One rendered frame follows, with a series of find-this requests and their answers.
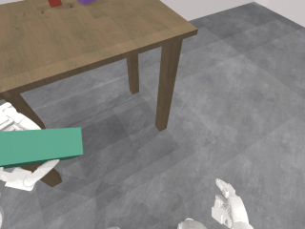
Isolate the robot right hand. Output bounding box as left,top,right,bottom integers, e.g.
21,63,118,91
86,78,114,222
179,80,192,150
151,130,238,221
212,178,249,229

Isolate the right robot thigh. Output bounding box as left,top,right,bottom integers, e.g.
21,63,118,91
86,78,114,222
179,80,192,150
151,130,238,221
177,219,207,229

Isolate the robot left hand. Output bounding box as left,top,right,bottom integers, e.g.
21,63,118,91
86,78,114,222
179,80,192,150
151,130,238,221
0,102,60,191

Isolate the table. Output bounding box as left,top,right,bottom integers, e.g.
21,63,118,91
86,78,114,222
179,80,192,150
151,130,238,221
0,0,198,188

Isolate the sponge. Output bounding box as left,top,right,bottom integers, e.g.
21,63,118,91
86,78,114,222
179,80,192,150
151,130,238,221
0,127,83,169

